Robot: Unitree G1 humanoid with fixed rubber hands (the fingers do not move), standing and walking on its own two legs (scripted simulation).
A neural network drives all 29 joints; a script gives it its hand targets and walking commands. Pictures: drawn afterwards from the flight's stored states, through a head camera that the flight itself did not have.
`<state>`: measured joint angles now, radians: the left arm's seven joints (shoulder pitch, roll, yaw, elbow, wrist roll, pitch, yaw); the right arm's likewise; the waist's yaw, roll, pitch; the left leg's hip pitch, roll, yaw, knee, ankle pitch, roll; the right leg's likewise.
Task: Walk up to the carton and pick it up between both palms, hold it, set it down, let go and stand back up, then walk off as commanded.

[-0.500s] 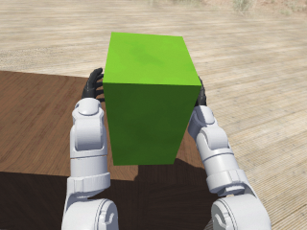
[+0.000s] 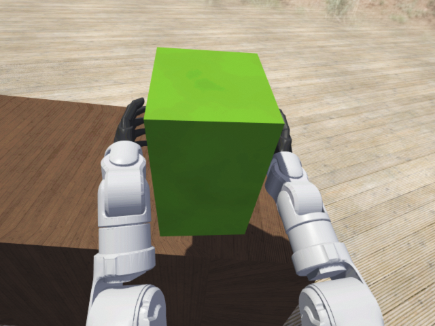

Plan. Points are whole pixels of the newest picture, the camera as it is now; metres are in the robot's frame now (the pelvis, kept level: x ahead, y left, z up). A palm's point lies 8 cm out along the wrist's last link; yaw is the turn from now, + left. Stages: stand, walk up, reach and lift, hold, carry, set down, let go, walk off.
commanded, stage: hold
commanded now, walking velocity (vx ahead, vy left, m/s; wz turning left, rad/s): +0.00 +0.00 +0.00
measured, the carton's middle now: (205, 150) +0.37 +0.02 +0.18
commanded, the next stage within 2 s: set down in 0.56 s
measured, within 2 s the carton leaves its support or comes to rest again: neither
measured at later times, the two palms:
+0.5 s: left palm (129, 144) +0.35 +0.14 +0.21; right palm (280, 151) +0.36 -0.11 +0.20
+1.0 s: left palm (129, 140) +0.37 +0.15 +0.21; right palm (275, 147) +0.37 -0.11 +0.20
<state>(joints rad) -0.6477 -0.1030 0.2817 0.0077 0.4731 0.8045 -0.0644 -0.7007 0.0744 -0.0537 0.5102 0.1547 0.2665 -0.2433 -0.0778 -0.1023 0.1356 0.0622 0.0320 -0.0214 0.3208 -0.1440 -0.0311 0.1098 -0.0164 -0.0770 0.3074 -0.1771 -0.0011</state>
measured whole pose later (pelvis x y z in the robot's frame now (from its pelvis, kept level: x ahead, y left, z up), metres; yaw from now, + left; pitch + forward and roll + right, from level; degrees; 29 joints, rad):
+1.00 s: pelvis +0.02 +0.00 +0.00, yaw +0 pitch -14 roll +0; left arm -0.65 -0.15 0.36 0.15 0.53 0.57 -0.13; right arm -0.66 0.13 -0.17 0.59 -0.04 0.00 -0.20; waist -0.04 -0.09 0.14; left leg 0.12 0.02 -0.01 0.28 -0.15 -0.03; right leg 0.15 -0.03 -0.08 0.29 -0.19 0.00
